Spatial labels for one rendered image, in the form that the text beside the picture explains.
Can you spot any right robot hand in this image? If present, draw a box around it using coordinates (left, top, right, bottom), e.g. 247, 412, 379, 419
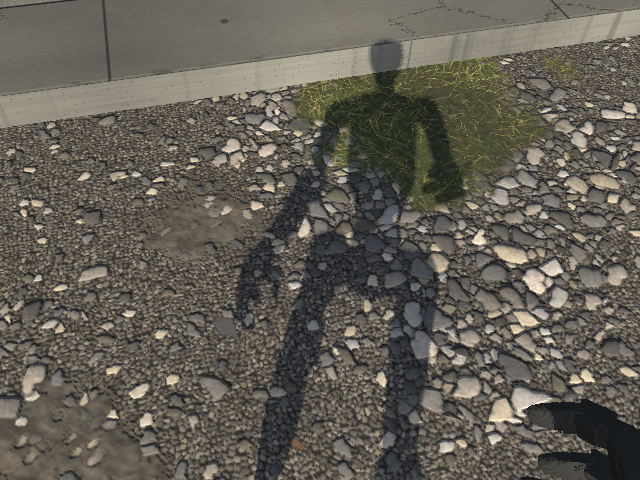
519, 399, 640, 480

